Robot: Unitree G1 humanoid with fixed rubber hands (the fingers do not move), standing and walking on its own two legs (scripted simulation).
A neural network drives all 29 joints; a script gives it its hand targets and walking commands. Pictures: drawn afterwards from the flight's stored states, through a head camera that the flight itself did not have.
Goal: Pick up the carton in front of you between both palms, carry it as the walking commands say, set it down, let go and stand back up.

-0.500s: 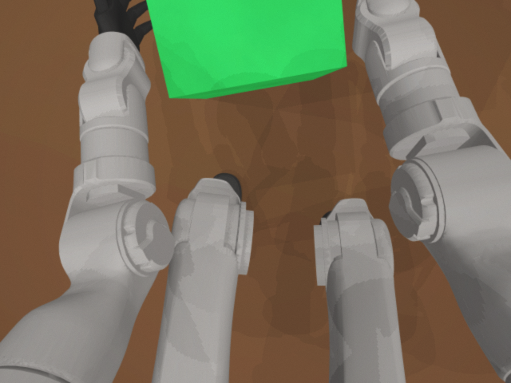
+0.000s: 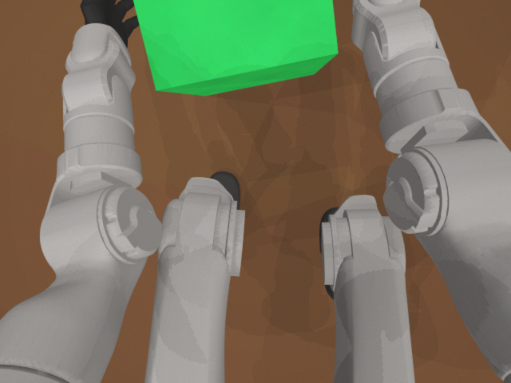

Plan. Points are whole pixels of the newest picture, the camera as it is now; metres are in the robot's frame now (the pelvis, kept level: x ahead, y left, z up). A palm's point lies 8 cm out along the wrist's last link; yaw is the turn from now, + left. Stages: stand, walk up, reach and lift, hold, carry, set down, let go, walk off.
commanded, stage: set down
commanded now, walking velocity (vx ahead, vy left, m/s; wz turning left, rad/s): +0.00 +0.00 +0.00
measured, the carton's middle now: (240, 8) +0.54 +0.11 -0.27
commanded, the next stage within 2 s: let go in 1.70 s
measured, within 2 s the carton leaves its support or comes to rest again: neither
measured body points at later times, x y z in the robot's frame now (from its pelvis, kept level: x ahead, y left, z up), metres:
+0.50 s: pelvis -0.01 +0.00 -0.01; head +0.37 +0.01 +0.23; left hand +0.48 +0.27 -0.21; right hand +0.57 -0.06 -0.21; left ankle +0.13 +0.15 -0.36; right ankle +0.08 -0.12 -0.36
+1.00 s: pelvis -0.01 +0.01 +0.04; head +0.33 +0.05 +0.32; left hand +0.49 +0.30 -0.09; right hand +0.59 -0.06 -0.09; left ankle +0.13 +0.14 -0.36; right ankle +0.08 -0.11 -0.36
